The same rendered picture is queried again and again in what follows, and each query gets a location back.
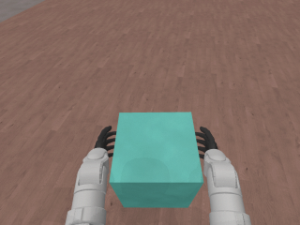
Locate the robot left forearm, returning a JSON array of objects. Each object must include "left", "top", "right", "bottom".
[{"left": 65, "top": 147, "right": 110, "bottom": 225}]

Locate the robot right forearm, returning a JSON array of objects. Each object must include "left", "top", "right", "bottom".
[{"left": 203, "top": 149, "right": 252, "bottom": 225}]

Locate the robot right hand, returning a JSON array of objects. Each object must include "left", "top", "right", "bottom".
[{"left": 195, "top": 127, "right": 218, "bottom": 159}]

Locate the robot left hand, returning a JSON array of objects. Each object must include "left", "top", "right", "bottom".
[{"left": 94, "top": 126, "right": 117, "bottom": 158}]

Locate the carton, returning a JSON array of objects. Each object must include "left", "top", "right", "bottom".
[{"left": 109, "top": 112, "right": 204, "bottom": 208}]

